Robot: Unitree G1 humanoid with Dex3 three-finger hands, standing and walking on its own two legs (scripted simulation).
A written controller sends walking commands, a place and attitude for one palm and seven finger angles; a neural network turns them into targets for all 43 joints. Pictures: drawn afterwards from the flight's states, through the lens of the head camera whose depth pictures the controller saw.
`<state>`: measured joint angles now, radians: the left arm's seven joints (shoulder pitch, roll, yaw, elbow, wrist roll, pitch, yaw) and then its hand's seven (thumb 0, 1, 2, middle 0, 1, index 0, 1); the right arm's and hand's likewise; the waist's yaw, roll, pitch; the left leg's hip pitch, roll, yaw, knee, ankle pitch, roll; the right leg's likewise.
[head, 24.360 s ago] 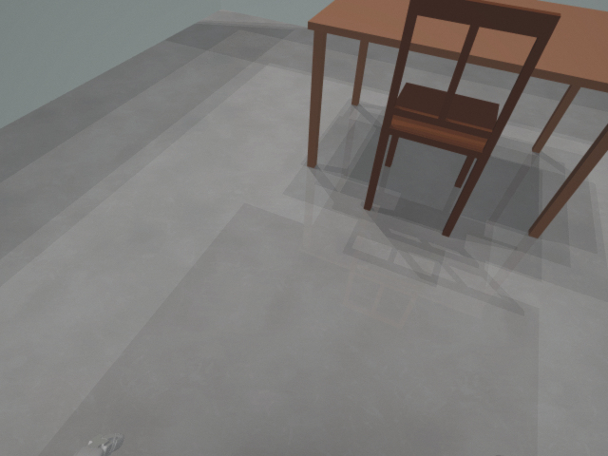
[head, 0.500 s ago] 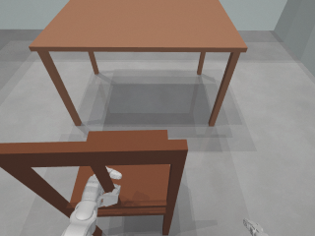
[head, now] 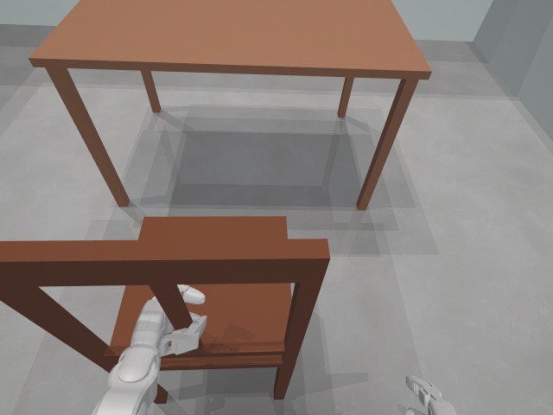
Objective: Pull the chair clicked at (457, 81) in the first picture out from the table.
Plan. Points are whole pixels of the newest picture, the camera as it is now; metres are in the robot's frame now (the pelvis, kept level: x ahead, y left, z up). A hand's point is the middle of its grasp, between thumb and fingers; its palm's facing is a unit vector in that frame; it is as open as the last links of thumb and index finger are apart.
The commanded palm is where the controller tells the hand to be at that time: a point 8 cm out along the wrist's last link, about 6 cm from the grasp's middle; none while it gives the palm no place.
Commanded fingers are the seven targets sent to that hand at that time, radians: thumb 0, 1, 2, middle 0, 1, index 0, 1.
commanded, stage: open the thumb and straighten the fingers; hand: left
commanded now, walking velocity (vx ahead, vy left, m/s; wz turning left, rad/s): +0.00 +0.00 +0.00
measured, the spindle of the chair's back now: (181, 320) +0.27 +0.15 -0.07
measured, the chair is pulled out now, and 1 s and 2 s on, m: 0.62 0.62 0.62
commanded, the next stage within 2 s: draw the fingers out of the gap in 0.60 s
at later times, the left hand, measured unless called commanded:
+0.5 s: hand (185, 321) +0.27 +0.15 -0.07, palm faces -0.01 -0.99 -0.16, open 16.2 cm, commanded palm +0.25 +0.20 -0.05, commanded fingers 0.00 -0.55 0.20 0.00 0.00 0.00 0.00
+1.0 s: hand (172, 362) +0.21 +0.16 -0.07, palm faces +0.01 -0.99 -0.16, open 17.5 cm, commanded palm +0.20 +0.21 -0.05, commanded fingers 0.00 -0.55 0.20 0.00 0.00 0.00 0.00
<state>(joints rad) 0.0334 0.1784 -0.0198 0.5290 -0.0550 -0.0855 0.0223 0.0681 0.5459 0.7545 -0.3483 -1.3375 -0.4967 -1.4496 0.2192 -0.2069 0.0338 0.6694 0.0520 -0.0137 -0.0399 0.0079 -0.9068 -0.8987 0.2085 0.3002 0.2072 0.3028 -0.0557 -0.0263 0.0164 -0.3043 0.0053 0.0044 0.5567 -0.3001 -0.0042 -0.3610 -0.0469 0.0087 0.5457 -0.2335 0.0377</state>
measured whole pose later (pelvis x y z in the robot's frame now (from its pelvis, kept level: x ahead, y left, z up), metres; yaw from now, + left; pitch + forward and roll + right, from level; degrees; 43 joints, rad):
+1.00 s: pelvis +0.02 -0.01 -0.04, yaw +3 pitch +11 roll -1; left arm 0.41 0.23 0.00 -0.03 -0.08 0.18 -0.03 -0.01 -0.54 0.20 0.00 -0.01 -0.01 0.00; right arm 0.25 -0.25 0.02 0.51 0.04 -0.11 -0.10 0.01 -0.91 -0.90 0.21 0.30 0.21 0.30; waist -0.05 0.04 -0.12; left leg -0.62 0.01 -0.06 0.93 -0.50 -0.02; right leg -0.65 -0.05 -0.05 0.90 -0.44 0.02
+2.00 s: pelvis +0.00 +0.00 -0.07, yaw +2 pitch +11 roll -2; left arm 0.69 0.27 0.13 -0.36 -0.26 -0.24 -0.23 -0.01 -0.54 0.20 0.00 -0.01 0.00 0.00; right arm 0.20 -0.18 -0.01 0.53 0.08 -0.17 -0.09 0.01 -0.91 -0.90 0.21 0.30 0.21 0.30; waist 0.01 0.05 -0.13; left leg -0.73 0.02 -0.07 1.10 -0.56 -0.02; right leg -0.74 -0.04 -0.05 1.03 -0.48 0.03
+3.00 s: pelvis +0.03 -0.01 +0.00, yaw +1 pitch -3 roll +0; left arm 0.49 0.33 0.33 -0.42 -0.06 -0.04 0.13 0.01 0.85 0.87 -0.18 -0.29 -0.21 -0.30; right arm 0.17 -0.23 0.00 0.65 0.02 -0.11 -0.09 0.01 -0.91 -0.90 0.21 0.30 0.21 0.30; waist 0.05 0.08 0.03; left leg -0.12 0.03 -0.02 0.51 -0.34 -0.02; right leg -0.17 -0.03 -0.03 0.51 -0.28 0.02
